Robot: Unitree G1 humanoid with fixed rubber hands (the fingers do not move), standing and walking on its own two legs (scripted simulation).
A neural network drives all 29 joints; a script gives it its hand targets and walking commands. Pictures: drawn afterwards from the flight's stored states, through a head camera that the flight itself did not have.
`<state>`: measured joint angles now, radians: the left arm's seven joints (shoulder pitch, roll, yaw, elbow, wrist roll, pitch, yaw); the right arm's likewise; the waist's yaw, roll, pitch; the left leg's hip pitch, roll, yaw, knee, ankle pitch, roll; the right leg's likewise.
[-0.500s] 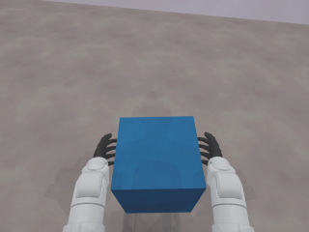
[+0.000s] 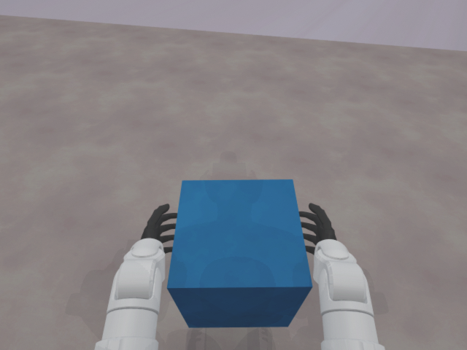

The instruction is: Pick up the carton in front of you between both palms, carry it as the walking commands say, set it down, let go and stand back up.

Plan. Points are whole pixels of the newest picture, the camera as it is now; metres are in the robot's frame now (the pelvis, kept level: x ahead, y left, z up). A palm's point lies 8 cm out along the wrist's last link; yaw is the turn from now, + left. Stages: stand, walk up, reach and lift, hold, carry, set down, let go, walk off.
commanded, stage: carry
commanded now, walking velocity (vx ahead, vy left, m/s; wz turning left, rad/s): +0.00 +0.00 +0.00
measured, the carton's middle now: (238, 257) +0.31 +0.00 -0.04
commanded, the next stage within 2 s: hold in 0.04 s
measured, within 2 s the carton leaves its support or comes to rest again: neither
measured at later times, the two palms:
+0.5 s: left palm (150, 243) +0.29 +0.15 +0.05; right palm (329, 252) +0.27 -0.15 +0.06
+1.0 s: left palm (144, 239) +0.29 +0.16 +0.05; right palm (320, 245) +0.28 -0.14 +0.06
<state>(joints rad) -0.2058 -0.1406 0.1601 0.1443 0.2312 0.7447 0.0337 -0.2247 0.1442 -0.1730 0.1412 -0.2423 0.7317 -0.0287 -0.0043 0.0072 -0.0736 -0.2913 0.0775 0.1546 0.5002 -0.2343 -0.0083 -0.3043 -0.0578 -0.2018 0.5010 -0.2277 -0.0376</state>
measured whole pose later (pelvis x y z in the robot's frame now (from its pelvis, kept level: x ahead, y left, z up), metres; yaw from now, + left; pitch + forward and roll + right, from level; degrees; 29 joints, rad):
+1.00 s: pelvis +0.00 +0.03 +0.01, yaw -3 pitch -8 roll +0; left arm -0.30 -0.16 0.25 0.31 0.30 0.72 0.01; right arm -0.34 0.17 -0.28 0.31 -0.32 0.71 0.00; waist -0.01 0.00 0.03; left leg -0.06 -0.04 -0.02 0.41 -0.22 0.03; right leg -0.09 0.01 0.05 0.40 -0.18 0.01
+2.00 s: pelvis -0.05 +0.04 -0.15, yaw -3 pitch +41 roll -2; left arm -0.83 -0.06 0.47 0.60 0.30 0.31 0.00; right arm -0.84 0.16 -0.53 0.55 -0.32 0.26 -0.04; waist -0.02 0.00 -0.15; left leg -1.58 -0.10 -0.07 1.32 -0.44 0.01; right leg -1.58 0.08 0.08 1.28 -0.41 0.05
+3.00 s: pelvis -0.08 +0.03 -0.37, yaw -4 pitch +40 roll -3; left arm -1.45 0.31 0.18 0.95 -0.01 0.28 0.06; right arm -1.35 -0.08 -0.39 0.77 -0.03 0.24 -0.19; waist 0.01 -0.03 0.28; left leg -2.22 -0.13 -0.04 2.14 -0.62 -0.02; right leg -2.22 0.15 0.05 2.09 -0.57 0.09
